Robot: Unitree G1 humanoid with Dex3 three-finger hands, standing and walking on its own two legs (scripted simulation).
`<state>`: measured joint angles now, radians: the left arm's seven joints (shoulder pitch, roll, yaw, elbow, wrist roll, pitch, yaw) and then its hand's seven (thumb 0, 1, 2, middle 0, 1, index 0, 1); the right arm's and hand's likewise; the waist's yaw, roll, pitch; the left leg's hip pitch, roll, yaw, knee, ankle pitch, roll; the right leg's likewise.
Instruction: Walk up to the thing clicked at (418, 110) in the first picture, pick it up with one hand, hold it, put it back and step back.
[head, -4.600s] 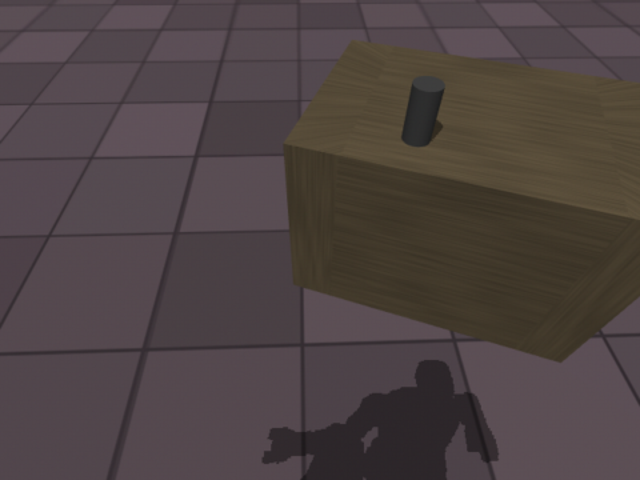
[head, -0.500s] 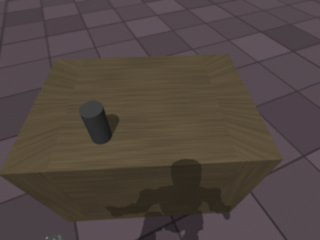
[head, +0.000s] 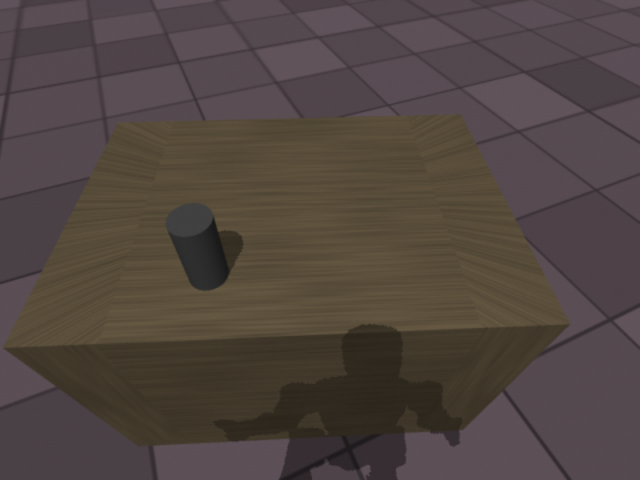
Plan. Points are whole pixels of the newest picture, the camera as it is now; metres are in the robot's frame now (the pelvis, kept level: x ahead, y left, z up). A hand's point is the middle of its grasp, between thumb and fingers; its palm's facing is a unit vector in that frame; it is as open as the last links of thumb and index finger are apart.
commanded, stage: walk up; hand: left
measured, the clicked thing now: (200, 249) +0.49 +0.21 -0.06
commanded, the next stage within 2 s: stand in 0.12 s
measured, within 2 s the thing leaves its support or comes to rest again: neither
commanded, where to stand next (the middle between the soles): +0.04 +0.01 m, yaw +0 degrees
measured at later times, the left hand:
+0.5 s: hand out of the picture +0.07 +0.25 -0.16, palm faces -0.03 -0.94 -0.34, open 7.4 cm
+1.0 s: hand out of the picture +0.06 +0.25 -0.16, palm faces -0.04 -0.94 -0.35, open 7.4 cm
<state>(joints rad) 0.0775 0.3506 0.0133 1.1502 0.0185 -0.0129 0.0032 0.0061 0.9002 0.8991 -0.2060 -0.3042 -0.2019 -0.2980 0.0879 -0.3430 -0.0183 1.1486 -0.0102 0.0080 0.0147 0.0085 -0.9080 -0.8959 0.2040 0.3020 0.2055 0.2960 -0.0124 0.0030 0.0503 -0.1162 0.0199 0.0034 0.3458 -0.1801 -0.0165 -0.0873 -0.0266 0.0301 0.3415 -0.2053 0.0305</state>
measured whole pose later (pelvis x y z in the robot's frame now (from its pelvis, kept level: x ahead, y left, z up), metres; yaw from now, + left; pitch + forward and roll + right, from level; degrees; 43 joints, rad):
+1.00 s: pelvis -0.01 -0.01 +0.00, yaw +0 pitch -3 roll +0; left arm 0.12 0.36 0.00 1.12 0.01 -0.01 0.00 0.01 0.90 0.90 -0.21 -0.30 -0.20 -0.30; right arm 0.11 -0.35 0.00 1.14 -0.01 0.00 0.01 0.01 -0.91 -0.90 0.20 0.30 0.21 0.30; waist -0.01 0.00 0.06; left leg -0.12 0.03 0.00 0.33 -0.16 -0.03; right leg -0.10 -0.01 0.02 0.33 -0.19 0.02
